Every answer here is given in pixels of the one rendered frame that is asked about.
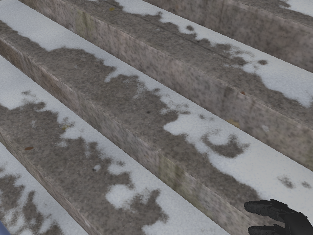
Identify robot right hand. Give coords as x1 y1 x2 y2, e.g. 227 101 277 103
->
244 199 313 235

